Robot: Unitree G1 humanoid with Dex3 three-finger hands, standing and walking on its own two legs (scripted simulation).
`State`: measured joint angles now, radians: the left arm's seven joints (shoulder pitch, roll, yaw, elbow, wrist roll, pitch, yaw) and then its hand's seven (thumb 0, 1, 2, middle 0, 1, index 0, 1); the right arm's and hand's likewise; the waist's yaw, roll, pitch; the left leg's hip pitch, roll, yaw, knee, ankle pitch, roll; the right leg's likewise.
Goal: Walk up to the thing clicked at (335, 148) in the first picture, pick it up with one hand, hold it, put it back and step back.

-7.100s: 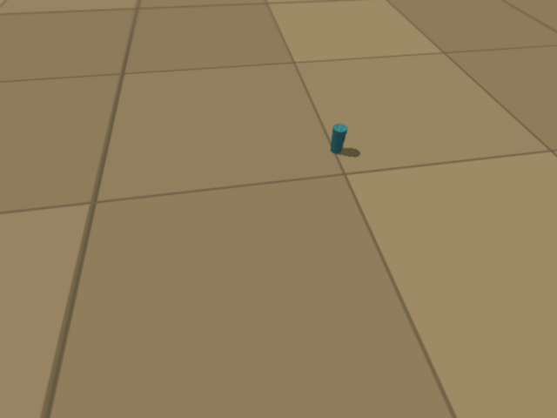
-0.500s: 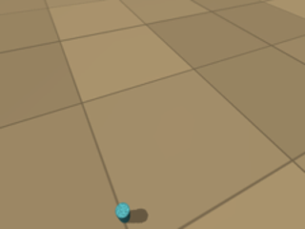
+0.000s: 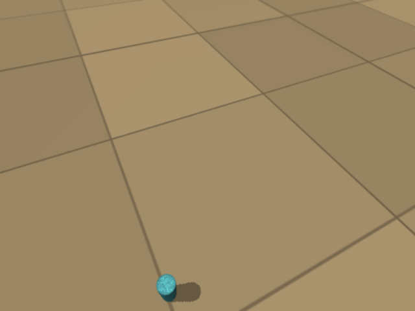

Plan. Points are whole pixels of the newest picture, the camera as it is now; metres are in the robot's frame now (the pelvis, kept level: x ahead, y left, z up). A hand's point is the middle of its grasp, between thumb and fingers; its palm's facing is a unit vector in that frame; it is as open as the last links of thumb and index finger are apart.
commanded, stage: stand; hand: left
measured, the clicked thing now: (167, 289) +0.33 +0.16 -0.71
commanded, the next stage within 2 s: go down in 0.66 s
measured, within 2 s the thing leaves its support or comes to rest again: neither
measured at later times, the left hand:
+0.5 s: hand out of the picture +0.07 +0.26 -0.16, palm faces -0.02 -0.94 -0.34, open 7.4 cm
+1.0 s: hand out of the picture +0.16 +0.26 -0.17, palm faces +0.05 -0.95 -0.32, open 11.1 cm
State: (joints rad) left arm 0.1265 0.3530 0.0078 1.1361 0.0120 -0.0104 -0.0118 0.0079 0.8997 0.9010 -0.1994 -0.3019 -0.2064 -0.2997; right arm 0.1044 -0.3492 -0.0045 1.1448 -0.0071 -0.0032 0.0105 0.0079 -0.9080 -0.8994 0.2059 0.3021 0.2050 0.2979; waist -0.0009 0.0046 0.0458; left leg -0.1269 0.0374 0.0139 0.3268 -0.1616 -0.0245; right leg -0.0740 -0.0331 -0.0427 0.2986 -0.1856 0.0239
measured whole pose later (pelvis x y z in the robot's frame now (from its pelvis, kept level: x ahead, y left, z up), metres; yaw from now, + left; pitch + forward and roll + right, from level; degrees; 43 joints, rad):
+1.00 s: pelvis -0.01 +0.00 -0.02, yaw -1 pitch +6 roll -1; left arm -0.07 0.36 0.19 1.07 0.06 -0.02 -0.04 0.01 0.48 0.50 -0.08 -0.12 -0.09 -0.11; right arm 0.21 -0.25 -0.02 0.80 0.03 -0.04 -0.02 0.01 -0.93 -0.91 0.20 0.30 0.20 0.30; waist -0.02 -0.02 0.01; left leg -0.46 0.05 0.01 0.62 -0.28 -0.02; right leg -0.41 -0.03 -0.03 0.60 -0.30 0.02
